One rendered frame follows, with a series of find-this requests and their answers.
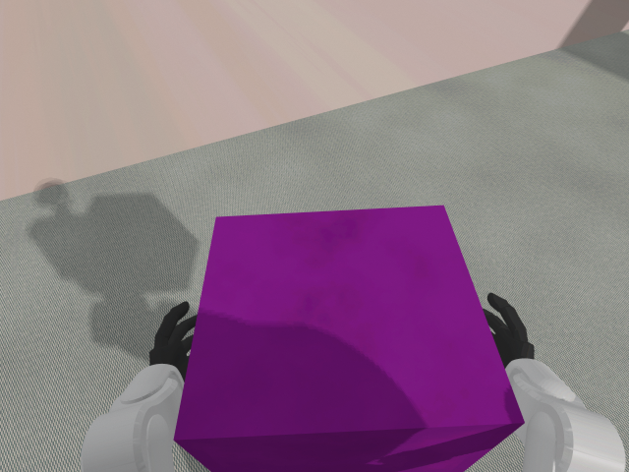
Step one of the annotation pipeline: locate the left robot hand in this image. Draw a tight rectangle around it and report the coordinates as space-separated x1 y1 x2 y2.
149 301 198 382

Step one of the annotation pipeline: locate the left robot forearm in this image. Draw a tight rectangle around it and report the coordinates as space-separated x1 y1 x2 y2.
81 364 184 472

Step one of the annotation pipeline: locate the right robot hand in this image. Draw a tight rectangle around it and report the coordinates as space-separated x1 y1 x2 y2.
483 293 535 369

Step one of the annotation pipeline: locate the right robot forearm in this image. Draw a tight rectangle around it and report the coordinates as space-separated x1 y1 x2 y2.
505 358 626 472

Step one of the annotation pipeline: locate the carton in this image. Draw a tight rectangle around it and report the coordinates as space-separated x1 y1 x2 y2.
173 206 525 472

